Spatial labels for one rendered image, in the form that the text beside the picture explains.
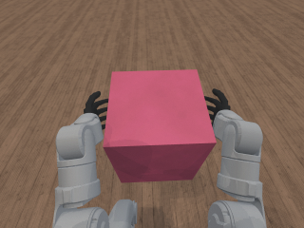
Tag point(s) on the robot left forearm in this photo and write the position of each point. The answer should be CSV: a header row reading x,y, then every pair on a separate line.
x,y
77,171

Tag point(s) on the left robot hand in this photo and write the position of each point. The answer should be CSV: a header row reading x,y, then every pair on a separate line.
x,y
91,107

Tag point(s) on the right robot hand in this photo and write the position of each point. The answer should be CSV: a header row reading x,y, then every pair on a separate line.
x,y
221,104

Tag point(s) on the left robot upper arm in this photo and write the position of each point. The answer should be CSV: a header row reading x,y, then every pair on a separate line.
x,y
90,217

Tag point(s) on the robot right forearm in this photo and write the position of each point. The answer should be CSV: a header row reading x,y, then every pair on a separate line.
x,y
241,157

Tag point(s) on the left robot thigh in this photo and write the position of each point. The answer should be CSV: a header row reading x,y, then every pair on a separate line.
x,y
123,214

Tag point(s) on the carton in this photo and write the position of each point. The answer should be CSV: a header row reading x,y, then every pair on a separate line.
x,y
157,125

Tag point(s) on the right robot upper arm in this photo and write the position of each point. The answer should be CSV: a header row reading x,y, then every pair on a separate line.
x,y
234,214

